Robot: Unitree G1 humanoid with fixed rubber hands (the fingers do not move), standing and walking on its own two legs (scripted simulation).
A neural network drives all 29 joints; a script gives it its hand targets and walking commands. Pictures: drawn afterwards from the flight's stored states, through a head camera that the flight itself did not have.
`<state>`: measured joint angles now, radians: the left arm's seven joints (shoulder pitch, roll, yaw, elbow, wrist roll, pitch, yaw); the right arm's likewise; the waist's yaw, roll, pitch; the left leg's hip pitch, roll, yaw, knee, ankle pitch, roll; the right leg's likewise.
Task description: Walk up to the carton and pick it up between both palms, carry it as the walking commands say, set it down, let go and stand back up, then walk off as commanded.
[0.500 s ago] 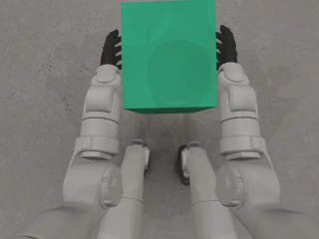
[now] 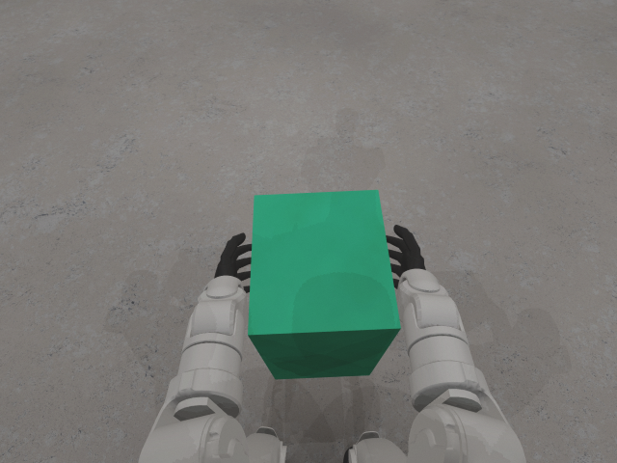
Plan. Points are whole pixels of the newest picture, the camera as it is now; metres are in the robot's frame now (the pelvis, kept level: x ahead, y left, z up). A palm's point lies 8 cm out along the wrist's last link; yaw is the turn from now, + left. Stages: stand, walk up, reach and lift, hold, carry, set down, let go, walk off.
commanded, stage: reach and lift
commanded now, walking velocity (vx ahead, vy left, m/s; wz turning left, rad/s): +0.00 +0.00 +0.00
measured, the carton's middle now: (319, 297) +0.35 +0.01 -0.07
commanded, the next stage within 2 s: hold in 1.88 s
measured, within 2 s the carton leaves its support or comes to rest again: neither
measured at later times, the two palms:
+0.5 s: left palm (218, 276) +0.33 +0.14 +0.04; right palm (421, 269) +0.34 -0.12 +0.05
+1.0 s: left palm (212, 283) +0.31 +0.14 +0.07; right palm (434, 279) +0.32 -0.12 +0.08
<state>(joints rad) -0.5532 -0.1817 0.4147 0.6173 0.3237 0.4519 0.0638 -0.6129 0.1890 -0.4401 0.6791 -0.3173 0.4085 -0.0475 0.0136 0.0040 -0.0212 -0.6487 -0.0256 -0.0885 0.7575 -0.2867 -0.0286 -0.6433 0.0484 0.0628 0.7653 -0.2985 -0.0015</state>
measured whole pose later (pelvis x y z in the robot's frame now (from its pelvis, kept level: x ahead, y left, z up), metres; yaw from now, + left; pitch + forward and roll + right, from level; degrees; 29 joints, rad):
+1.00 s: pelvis +0.00 +0.01 +0.03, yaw -1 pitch -8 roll +0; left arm -0.44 -0.18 0.27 0.48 0.27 0.75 0.09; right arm -0.48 0.18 -0.32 0.52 -0.27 0.70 -0.05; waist 0.01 0.00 0.04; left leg -0.15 -0.02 -0.08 0.51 -0.22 -0.02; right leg -0.14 0.04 0.08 0.50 -0.22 0.00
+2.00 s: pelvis +0.01 +0.01 +0.03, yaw -1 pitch -8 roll +0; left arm -0.30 -0.16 0.14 0.38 0.24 0.80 0.09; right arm -0.33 0.17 -0.21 0.38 -0.24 0.77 -0.06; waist -0.01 0.00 0.00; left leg -0.12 -0.02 -0.08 0.47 -0.22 -0.01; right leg -0.11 0.03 0.09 0.47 -0.22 0.01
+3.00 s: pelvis -0.07 -0.07 +0.02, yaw +0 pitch +3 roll -2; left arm -0.09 -0.13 0.00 -0.29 0.03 1.23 0.24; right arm -0.14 0.13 0.00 -0.24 -0.02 1.19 -0.21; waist 0.04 0.03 -0.16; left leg -0.39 0.15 0.08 0.62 -0.26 -0.05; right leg -0.51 -0.01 -0.08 0.77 -0.36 0.01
